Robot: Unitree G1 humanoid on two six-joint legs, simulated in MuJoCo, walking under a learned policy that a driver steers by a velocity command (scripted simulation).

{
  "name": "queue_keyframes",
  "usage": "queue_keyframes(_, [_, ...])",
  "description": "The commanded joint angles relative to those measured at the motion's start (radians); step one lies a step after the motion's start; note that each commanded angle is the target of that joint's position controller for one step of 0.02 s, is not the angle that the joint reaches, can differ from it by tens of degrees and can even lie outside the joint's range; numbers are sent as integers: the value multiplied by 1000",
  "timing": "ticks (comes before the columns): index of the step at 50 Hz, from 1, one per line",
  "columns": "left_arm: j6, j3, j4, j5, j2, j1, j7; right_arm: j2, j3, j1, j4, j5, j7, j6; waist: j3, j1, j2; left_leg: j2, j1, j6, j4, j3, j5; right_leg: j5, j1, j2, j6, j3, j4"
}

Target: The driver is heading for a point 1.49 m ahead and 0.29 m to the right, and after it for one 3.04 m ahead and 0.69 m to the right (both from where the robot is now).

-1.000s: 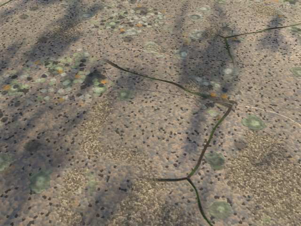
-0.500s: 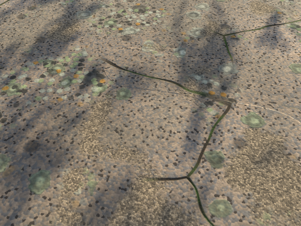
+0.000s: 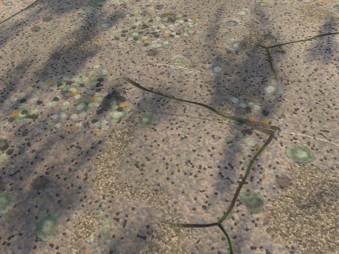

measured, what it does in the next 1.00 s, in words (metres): walks ahead, turning right: left foot, then right foot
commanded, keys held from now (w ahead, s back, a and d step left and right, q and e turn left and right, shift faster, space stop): w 0.22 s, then w+e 0.78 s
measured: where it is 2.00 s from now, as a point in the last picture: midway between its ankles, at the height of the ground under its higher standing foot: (248, 143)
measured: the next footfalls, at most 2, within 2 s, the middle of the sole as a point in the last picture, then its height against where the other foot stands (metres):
left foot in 0.24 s outside the picture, level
right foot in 0.78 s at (227, 236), level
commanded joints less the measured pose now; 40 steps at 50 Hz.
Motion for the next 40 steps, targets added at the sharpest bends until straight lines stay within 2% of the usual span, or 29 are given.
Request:
queue_keyframes(1, [3,21,-43,4,164,27,20,9,15,-192,-108,-2,11,-11,126,16,-108,-4,-129,-29,-204,25,117,296,-23,-210,-121,140,-138])
queue_keyframes(4, [3,29,-37,-6,185,62,26,-4,22,-277,-138,6,22,-11,154,27,-127,-31,-40,-26,-335,45,194,275,-62,-224,-128,113,-169])
queue_keyframes(7, [7,38,-32,-19,190,63,28,-32,19,-310,-163,9,34,-16,164,0,-124,-32,-25,12,-407,19,188,359,22,-269,-115,98,-138])
queue_keyframes(8, [11,43,-35,-19,198,52,28,-48,13,-294,-163,8,38,-19,144,-22,-125,-41,9,28,-421,20,167,453,56,-279,-104,89,-100])
queue_keyframes(9, [15,48,-42,-15,211,37,27,-71,2,-253,-156,6,38,-21,101,-54,-138,-63,81,45,-420,33,140,628,83,-284,-93,78,-35])
queue_keyframes(10, [23,53,-49,-10,222,22,27,-101,-14,-163,-133,5,34,-20,30,-106,-157,-96,207,66,-408,55,112,823,91,-275,-80,60,80])
queue_keyframes(11, [33,50,-58,-2,212,9,26,-139,-39,8,-79,9,27,-16,-73,-188,-153,-121,420,95,-414,70,109,915,42,-234,-54,30,276])
queue_keyframes(12, [34,36,-84,9,182,7,23,-195,-57,195,-39,-1,14,-11,-201,-255,-84,37,748,153,-391,-114,46,673,-200,-191,-28,27,571])
queue_keyframes(13, [16,-10,-91,1,11,152,9,-266,-70,285,-9,-15,19,-8,-396,-175,211,318,1074,323,-527,-635,-248,-94,-564,15,34,32,968])
queue_keyframes(14, [-12,11,-82,-29,100,82,5,-165,-41,252,-9,-12,20,-10,-352,-206,157,319,993,293,-677,-776,-344,-281,-660,8,10,181,1108])
queue_keyframes(15, [-27,36,-129,-61,175,-31,7,-125,-27,147,-19,-11,17,-18,-162,-176,127,293,826,231,-698,-601,-288,-210,-733,-43,-9,162,1141])
queue_keyframes(16, [-30,40,-143,-62,182,-86,16,-96,-18,55,-35,-14,18,-26,-81,-138,42,262,660,201,-722,-453,-154,-110,-690,-101,-14,140,1098])
queue_keyframes(17, [-23,48,-142,-48,168,-103,26,-63,-10,7,-33,-22,23,-35,-30,-104,12,224,534,177,-751,-336,-49,-50,-640,-134,-11,132,1042])
queue_keyframes(18, [-5,52,-135,-41,144,-72,29,-41,-4,-16,-24,-34,26,-43,-21,-66,42,187,455,154,-777,-241,-1,-11,-565,-164,-11,142,1000])
queue_keyframes(19, [11,53,-130,-41,119,-50,28,-25,-3,-23,-14,-37,28,-44,-11,-48,57,165,411,148,-800,-186,11,-2,-531,-170,-12,140,977])
queue_keyframes(20, [25,53,-132,-42,100,-45,27,-27,-4,-11,-1,-35,26,-48,5,-40,57,160,378,151,-820,-141,36,1,-525,-175,-12,134,961])
queue_keyframes(22, [44,59,-164,-36,102,-95,30,-56,-10,4,18,-36,17,-53,48,-33,49,163,350,163,-855,-77,72,52,-590,-182,-2,137,919])
queue_keyframes(24, [45,65,-201,-30,116,-171,27,-77,-15,26,29,-41,2,-52,72,-43,23,167,377,167,-870,-34,103,147,-678,-182,11,155,835])
queue_keyframes(27, [31,62,-238,-25,112,-258,7,-101,-16,50,30,-42,-16,-45,78,-63,5,147,427,146,-869,57,176,305,-700,-164,19,123,646])
queue_keyframes(29, [26,51,-271,-20,97,-345,-9,-118,-17,83,33,-36,-25,-39,91,-96,-10,149,458,136,-872,105,200,362,-690,-154,19,62,541])
queue_keyframes(32, [25,39,-329,-20,84,-451,-32,-135,-21,163,54,-24,-31,-18,115,-138,-27,181,593,131,-830,141,257,339,-744,-142,4,17,443])
queue_keyframes(34, [26,38,-368,-23,90,-490,-47,-148,-26,189,59,-17,-31,2,117,-142,-19,207,681,122,-773,160,348,261,-765,-126,-15,-13,406])
queue_keyframes(36, [29,50,-395,-26,119,-472,-61,-173,-34,166,43,-14,-34,19,78,-107,18,216,721,100,-668,192,636,163,-678,-75,-47,-67,389])
queue_keyframes(37, [32,62,-396,-27,144,-425,-64,-188,-39,153,33,-14,-38,28,34,-72,47,215,729,88,-575,206,817,112,-594,-36,-67,-98,397])
queue_keyframes(38, [35,83,-379,-30,182,-318,-64,-199,-42,137,23,-15,-42,37,-28,-9,65,206,703,73,-419,217,928,84,-452,6,-95,-115,391])
queue_keyframes(39, [37,119,-340,-33,244,-150,-52,-192,-38,119,10,-13,-45,41,-113,80,43,164,599,40,-192,235,874,141,-204,44,-136,-98,318])
queue_keyframes(40, [50,151,-315,-32,345,-20,-25,-143,-19,147,-19,-37,-42,28,-214,100,-122,101,322,-5,141,239,417,147,104,-137,-204,191,303])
